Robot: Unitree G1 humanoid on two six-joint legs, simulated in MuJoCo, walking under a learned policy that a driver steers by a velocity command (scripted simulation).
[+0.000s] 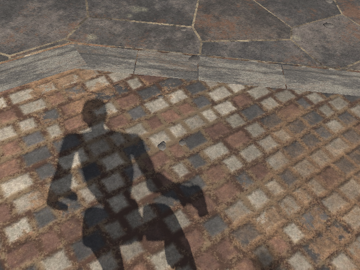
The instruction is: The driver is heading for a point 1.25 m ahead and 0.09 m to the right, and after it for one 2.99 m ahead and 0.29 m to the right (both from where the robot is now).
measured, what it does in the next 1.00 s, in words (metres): walks ahead: right foot, then left foot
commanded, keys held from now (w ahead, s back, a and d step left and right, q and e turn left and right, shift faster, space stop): w+q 0.26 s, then w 0.46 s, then w+e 0.28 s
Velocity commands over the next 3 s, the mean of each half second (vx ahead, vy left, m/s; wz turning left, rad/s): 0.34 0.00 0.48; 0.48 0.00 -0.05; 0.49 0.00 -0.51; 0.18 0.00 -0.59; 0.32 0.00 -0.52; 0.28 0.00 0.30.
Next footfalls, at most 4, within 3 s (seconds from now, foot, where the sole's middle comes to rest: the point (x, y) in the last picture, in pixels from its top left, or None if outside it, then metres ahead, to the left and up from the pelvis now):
0.32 right None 0.17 -0.13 -0.78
0.76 left None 0.41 0.20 -0.78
1.32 right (165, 200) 0.74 0.02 -0.78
1.76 left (136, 143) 1.02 0.16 -0.78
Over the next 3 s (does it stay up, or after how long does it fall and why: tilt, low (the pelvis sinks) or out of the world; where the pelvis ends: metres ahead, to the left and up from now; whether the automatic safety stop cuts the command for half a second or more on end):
stays up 1.16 -0.11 0.00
